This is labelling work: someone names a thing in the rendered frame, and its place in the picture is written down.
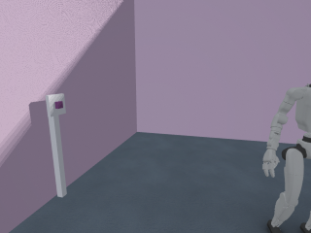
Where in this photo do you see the robot right shin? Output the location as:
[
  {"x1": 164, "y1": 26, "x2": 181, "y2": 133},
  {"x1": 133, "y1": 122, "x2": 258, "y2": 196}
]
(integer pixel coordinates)
[{"x1": 271, "y1": 192, "x2": 295, "y2": 227}]

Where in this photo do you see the right robot foot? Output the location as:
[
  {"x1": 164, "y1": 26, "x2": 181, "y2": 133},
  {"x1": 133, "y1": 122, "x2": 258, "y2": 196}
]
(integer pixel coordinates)
[{"x1": 266, "y1": 219, "x2": 282, "y2": 233}]

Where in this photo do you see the right robot hand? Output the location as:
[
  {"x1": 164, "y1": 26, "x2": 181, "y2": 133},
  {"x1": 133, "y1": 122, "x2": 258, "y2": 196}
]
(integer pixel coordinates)
[{"x1": 262, "y1": 149, "x2": 280, "y2": 178}]

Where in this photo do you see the button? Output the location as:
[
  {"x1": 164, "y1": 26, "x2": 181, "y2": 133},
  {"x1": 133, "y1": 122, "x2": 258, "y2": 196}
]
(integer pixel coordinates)
[{"x1": 54, "y1": 101, "x2": 63, "y2": 109}]

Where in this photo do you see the right robot forearm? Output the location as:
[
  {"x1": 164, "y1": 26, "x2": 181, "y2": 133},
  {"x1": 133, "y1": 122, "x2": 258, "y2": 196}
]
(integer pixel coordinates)
[{"x1": 266, "y1": 114, "x2": 283, "y2": 151}]

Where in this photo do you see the panel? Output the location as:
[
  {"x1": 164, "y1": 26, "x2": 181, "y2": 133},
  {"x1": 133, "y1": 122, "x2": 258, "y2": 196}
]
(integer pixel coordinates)
[{"x1": 45, "y1": 93, "x2": 67, "y2": 197}]

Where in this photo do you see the robot right upper arm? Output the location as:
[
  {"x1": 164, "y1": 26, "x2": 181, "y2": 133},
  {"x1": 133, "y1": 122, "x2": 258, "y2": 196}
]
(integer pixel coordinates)
[{"x1": 277, "y1": 86, "x2": 306, "y2": 125}]

